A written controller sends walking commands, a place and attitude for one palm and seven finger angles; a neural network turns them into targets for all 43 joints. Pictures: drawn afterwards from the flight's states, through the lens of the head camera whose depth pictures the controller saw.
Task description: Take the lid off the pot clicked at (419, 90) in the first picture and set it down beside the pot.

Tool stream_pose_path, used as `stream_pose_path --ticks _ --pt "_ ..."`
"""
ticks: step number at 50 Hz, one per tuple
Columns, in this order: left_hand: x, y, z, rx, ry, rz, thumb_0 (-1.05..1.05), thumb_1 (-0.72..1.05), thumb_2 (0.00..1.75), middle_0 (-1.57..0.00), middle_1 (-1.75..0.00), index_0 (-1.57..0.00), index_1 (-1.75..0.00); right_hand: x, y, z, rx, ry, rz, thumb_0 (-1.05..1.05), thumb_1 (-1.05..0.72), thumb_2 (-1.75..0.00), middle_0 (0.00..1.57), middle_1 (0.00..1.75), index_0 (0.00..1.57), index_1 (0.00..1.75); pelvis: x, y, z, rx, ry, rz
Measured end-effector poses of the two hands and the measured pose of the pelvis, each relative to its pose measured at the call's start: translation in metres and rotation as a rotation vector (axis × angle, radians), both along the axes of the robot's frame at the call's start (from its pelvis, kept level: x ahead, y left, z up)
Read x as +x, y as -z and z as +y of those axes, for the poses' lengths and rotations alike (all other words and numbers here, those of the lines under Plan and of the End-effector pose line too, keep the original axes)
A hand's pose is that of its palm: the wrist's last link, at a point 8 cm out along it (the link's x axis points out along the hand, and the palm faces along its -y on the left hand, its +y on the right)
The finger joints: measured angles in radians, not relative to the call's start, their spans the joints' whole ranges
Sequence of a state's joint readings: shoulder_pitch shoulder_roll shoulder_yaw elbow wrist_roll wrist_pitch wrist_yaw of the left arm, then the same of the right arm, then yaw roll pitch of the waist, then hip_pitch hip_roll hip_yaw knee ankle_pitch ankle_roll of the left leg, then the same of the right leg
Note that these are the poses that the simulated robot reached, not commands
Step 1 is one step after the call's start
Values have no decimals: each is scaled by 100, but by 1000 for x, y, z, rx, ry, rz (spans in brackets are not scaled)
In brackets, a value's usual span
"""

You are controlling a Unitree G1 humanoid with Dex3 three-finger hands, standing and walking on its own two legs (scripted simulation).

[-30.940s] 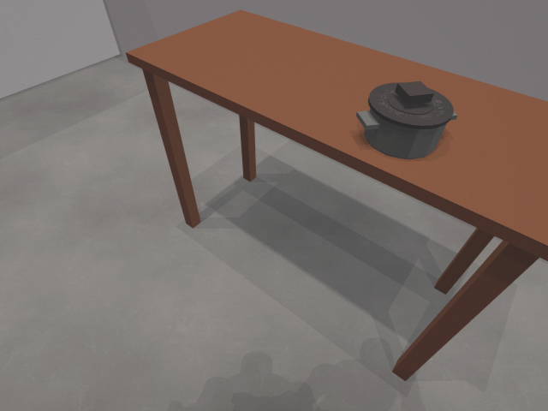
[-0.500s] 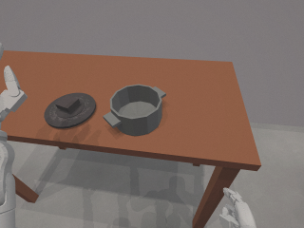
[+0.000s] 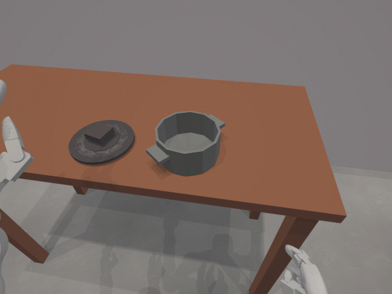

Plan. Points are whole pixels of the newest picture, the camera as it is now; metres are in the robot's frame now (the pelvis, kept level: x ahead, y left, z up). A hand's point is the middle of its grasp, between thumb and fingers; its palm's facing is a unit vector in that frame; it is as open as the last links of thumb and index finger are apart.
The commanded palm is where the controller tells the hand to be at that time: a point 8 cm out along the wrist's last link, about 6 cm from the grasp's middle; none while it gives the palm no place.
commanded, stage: draw the hand back to the body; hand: left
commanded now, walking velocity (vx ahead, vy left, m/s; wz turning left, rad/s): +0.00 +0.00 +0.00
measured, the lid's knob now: (99, 133) +0.45 +0.31 +0.08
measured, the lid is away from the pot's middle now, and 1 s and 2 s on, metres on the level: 0.23 0.23 0.23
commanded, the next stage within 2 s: step back with the hand held close in 0.22 s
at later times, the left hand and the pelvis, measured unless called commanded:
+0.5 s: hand (6, 149) +0.19 +0.25 +0.28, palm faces +0.52 -0.77 -0.37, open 7.4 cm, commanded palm +0.12 +0.29 +0.26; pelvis -0.01 +0.01 +0.00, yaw +0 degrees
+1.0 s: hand out of the picture +0.12 +0.25 +0.27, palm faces +0.52 -0.77 -0.37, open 7.4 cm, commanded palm +0.06 +0.30 +0.26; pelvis -0.07 +0.02 -0.02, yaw +1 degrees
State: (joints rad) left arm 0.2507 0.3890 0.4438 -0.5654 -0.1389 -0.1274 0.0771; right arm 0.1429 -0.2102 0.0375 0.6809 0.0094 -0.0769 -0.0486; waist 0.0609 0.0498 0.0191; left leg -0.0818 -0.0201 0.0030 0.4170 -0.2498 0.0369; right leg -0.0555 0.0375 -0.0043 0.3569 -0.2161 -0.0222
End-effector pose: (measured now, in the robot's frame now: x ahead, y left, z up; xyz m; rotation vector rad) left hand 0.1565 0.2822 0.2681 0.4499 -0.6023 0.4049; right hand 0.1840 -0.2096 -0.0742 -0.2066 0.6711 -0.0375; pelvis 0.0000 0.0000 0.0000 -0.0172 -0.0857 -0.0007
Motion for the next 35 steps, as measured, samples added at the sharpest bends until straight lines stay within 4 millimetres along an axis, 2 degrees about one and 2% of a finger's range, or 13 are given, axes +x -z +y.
stream_pose_path --ticks 7,17,23,29,32,35 --pt "-17 -3 0 33 -2 -15 1 89 90 -21 -30 -21 -30 4 -3 11 4 -18 -19 2 -91 -89 20 30 20 30 0 1 6 -3 -4 -4" --pt "-20 -5 4 34 -11 -26 1 89 90 -21 -30 -21 -30 6 -3 22 9 -38 -19 2 -91 -89 20 30 20 30 -1 1 10 -4 -7 -2" --pt "-15 -25 10 165 -29 -120 1 89 90 -21 -30 -21 -30 0 -4 15 -1 -22 14 2 -91 -89 20 30 20 30 -6 1 11 -15 -6 50" --pt "-1 -4 3 192 61 1 1 89 90 -21 -30 -21 -30 -19 -4 -4 -28 77 55 2 -91 -89 20 30 20 30 -12 3 20 -12 13 93" --pt "-3 8 0 218 106 74 1 89 90 -21 -30 -21 -30 -34 -6 -11 -47 122 69 2 -91 -89 20 30 20 30 -18 5 23 -10 17 106" --pt "-14 11 -1 252 126 95 1 89 90 -21 -30 -22 -30 -49 -6 -15 -67 144 80 2 -91 -89 20 30 20 30 -25 7 24 -7 17 112"
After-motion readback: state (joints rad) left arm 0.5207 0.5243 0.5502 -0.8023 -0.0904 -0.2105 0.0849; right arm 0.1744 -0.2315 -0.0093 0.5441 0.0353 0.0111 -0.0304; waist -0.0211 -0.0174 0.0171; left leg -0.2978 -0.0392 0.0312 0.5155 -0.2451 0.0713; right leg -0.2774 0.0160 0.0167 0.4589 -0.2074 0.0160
